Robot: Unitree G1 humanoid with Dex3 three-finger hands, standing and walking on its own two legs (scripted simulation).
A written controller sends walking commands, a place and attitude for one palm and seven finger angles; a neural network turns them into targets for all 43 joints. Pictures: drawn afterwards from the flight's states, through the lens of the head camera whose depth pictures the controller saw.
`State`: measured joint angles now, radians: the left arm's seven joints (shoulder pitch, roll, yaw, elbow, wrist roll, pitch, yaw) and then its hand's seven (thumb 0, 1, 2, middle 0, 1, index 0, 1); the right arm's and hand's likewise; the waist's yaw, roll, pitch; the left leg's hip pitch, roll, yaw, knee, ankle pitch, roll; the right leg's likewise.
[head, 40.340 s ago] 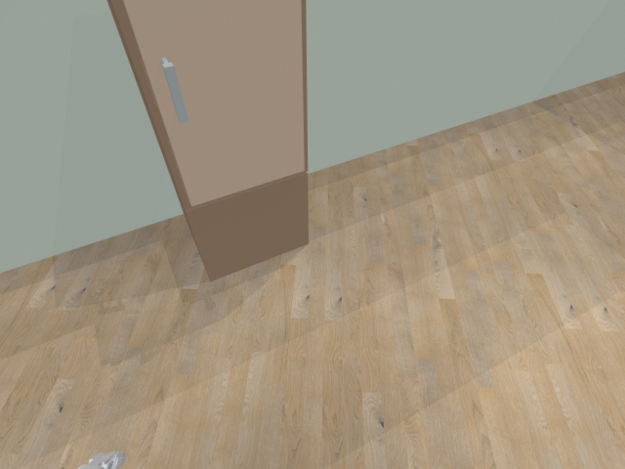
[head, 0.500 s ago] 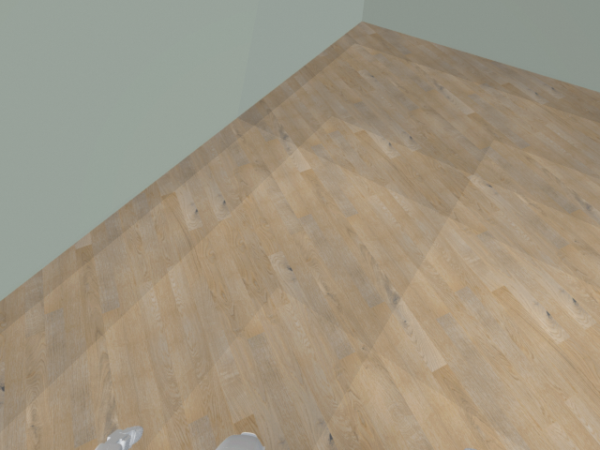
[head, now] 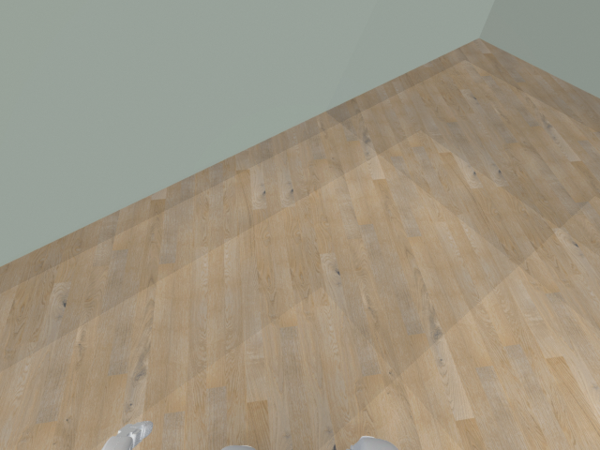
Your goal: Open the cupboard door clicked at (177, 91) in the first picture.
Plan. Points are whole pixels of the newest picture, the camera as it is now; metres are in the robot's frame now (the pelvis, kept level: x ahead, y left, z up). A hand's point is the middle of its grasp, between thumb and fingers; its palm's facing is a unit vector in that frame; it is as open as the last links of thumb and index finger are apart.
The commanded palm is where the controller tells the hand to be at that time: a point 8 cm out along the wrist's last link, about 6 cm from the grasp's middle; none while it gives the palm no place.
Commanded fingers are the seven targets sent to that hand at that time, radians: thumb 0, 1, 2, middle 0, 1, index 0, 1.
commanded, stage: turn to face it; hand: left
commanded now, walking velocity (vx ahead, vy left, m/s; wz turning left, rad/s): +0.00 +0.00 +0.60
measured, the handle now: out of the picture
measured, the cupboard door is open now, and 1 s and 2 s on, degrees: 43 43 43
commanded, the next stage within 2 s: none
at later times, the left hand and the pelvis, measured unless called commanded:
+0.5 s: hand out of the picture -0.01 +0.21 -0.18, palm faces +0.35 -0.91 -0.23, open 7.4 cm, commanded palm none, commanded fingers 0.00 0.90 0.90 -0.20 -0.30 -0.20 -0.30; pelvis -0.01 -0.01 +0.00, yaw +19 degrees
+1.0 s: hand out of the picture -0.07 +0.17 -0.18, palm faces +0.62 -0.76 -0.20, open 7.4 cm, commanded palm none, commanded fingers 0.00 0.90 0.90 -0.20 -0.30 -0.20 -0.30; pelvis -0.01 -0.03 -0.01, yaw +38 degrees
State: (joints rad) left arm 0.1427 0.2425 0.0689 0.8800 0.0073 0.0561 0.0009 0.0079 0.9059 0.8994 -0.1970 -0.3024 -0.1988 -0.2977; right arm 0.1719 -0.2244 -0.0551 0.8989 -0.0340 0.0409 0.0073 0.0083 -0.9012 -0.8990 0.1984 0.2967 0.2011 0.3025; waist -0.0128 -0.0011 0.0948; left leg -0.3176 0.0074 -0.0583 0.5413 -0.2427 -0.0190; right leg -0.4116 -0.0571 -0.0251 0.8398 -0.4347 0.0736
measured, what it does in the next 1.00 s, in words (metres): steps on the spot, turning left: right foot, then left foot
